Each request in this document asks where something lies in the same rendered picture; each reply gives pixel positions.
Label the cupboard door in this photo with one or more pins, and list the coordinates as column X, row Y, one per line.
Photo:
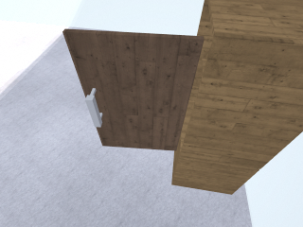
column 143, row 83

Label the handle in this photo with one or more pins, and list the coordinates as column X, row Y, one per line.
column 93, row 109

